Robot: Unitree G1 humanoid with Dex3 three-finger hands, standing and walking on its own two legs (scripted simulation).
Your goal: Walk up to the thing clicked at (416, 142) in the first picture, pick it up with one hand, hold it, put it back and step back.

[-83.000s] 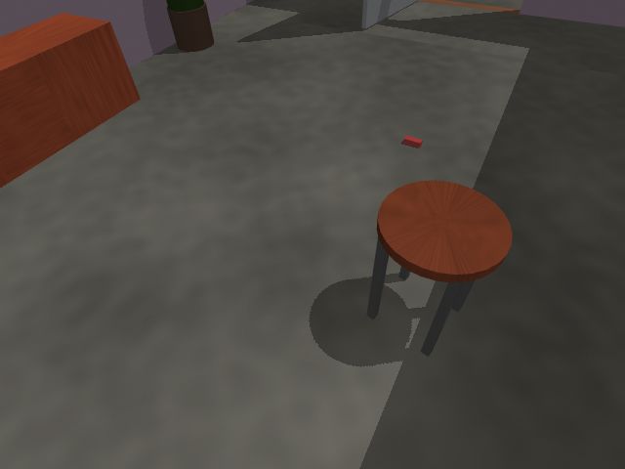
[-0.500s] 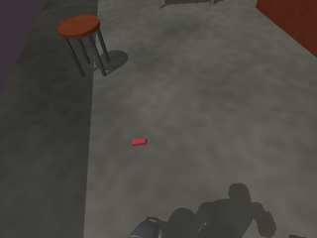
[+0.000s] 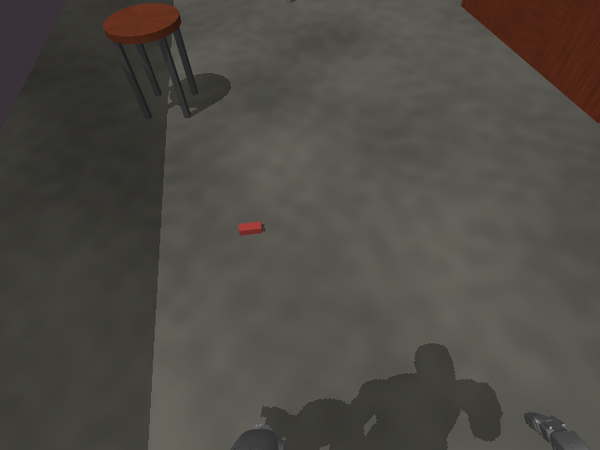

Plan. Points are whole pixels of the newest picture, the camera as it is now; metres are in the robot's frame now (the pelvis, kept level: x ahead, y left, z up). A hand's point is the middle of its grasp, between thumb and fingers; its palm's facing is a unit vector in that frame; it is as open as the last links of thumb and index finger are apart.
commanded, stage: step back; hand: left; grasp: from above
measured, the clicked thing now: (250, 228) +1.00 +0.29 -0.74
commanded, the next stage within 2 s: stand in 1.12 s
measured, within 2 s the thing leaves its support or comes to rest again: neither
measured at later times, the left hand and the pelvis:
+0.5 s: hand out of the picture +0.02 +0.29 -0.13, palm faces +0.04 -0.91 -0.41, open 7.4 cm; pelvis -0.03 +0.00 +0.02, yaw +4 degrees
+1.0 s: hand out of the picture +0.08 +0.28 -0.14, palm faces +0.08 -0.93 -0.36, open 7.4 cm; pelvis +0.02 +0.01 +0.01, yaw +4 degrees
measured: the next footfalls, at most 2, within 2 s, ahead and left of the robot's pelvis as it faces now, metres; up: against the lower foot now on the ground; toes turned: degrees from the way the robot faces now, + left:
left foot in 0.26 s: +0.01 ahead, +0.14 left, +0.00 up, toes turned +2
right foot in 0.54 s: +0.05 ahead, -0.12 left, +0.00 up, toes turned +4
